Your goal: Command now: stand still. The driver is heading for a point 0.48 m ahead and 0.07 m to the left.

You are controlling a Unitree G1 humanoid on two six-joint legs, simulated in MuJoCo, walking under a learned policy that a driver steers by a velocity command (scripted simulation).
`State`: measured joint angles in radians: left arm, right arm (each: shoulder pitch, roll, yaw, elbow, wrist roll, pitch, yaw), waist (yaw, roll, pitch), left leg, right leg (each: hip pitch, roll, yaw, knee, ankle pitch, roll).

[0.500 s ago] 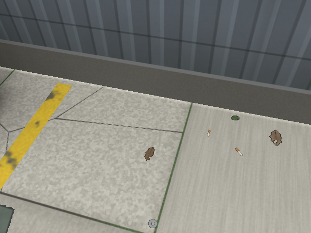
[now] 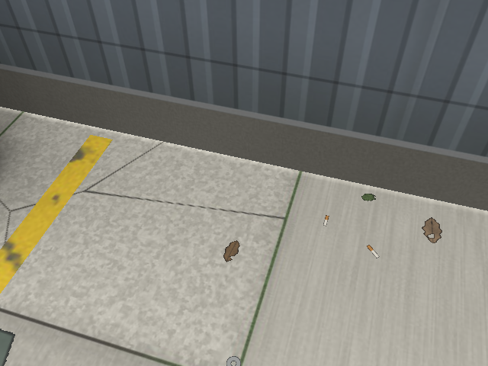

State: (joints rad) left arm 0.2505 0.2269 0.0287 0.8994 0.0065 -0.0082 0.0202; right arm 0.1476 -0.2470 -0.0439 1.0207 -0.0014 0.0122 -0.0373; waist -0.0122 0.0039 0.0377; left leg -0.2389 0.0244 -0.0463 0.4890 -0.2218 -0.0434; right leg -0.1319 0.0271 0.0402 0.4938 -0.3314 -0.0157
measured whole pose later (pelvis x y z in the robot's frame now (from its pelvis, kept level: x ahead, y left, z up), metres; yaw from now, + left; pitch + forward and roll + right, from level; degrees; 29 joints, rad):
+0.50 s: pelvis +0.00 +0.00 +0.00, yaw +1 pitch -2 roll +0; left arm 0.29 0.20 0.01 1.04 0.00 -0.01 0.03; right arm 0.18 -0.22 -0.04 1.12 0.00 0.02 -0.05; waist -0.01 0.01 0.04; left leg -0.24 0.02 -0.06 0.47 -0.21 -0.04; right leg -0.13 0.03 0.03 0.47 -0.32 -0.01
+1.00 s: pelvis +0.00 +0.00 +0.00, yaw +1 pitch -1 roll +0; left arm 0.33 0.18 0.00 1.08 0.00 -0.01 0.03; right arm 0.22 -0.20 -0.02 1.13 0.00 0.02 -0.05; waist 0.00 0.01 0.04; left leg -0.26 0.02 -0.06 0.48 -0.21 -0.04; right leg -0.13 0.02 0.02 0.47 -0.32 -0.01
